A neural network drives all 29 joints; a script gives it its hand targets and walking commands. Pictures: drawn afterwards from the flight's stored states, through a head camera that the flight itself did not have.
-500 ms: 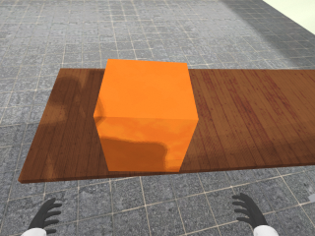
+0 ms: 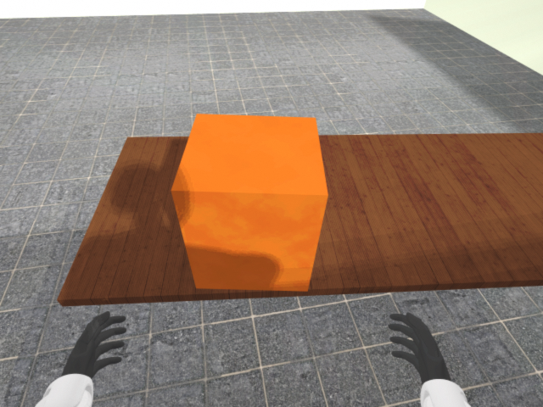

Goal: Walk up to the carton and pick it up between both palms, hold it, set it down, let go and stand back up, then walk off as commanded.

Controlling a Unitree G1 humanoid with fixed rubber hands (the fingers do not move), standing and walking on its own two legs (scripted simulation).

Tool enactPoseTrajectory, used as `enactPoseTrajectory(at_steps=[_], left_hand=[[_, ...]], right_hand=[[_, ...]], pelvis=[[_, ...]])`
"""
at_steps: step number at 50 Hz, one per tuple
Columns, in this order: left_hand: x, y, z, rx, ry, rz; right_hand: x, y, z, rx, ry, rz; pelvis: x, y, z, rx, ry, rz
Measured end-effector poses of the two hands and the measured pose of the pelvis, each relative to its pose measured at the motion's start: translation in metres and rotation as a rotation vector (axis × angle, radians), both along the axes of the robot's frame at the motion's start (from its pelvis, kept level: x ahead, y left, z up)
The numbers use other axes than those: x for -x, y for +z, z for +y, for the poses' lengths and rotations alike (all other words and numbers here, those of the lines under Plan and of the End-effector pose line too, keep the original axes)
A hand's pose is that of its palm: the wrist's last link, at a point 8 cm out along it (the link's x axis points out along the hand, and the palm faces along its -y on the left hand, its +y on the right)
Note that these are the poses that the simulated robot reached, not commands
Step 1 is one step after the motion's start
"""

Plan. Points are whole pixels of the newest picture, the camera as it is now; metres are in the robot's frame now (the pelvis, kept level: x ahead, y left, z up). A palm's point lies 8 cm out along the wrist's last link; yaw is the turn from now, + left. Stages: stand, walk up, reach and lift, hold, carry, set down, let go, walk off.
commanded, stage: reach and lift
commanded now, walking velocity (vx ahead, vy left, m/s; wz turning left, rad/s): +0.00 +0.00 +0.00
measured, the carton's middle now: (254, 205) +0.44 +0.04 +0.05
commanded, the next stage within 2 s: none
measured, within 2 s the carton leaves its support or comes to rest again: neither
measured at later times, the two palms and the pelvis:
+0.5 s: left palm (93, 331) +0.20 +0.25 +0.04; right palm (399, 321) +0.23 -0.17 +0.03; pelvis +0.03 +0.01 +0.00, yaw +0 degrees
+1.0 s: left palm (100, 257) +0.28 +0.24 +0.11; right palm (396, 293) +0.26 -0.17 +0.06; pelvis +0.03 +0.01 +0.00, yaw +0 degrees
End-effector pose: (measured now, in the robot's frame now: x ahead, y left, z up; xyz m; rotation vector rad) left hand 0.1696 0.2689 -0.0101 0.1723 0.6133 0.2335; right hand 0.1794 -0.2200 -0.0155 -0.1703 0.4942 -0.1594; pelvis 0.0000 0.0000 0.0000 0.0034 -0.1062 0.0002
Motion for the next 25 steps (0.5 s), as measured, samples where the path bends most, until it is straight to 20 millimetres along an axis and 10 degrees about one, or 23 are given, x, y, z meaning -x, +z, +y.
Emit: enactPoseTrajectory(at_steps=[11,25], left_hand=[[-0.026,0.025,0.011,0.054,-0.041,-0.136],[-0.035,0.05,-0.021,0.108,-0.09,-0.267]], right_hand=[[-0.016,0.024,0.031,-0.055,-0.027,-0.051],[-0.052,0.047,0.045,-0.145,0.004,-0.192]], pelvis=[[-0.004,0.001,0.011,0.005,0.004,0.006],[-0.027,0.001,0.006,0.002,0.003,0.039]])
